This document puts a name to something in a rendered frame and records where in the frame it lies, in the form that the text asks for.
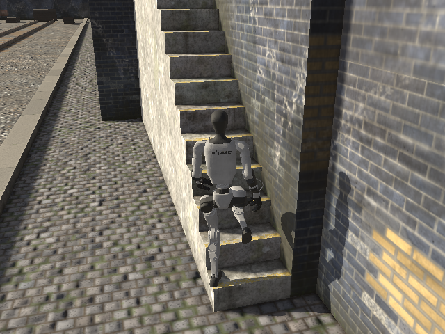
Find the right robot upper arm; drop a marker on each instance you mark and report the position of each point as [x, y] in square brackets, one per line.
[242, 147]

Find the robot left hand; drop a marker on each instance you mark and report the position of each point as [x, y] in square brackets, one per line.
[205, 181]

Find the robot left thigh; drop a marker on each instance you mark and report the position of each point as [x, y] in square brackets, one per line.
[210, 215]

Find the left robot forearm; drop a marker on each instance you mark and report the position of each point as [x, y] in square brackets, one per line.
[197, 180]

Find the robot right hand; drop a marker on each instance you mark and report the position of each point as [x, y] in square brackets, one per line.
[253, 202]

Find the right robot forearm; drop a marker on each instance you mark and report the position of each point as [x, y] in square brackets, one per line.
[252, 183]

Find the left robot foot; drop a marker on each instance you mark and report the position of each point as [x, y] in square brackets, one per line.
[214, 281]

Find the left robot upper arm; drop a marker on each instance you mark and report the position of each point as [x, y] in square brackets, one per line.
[197, 159]

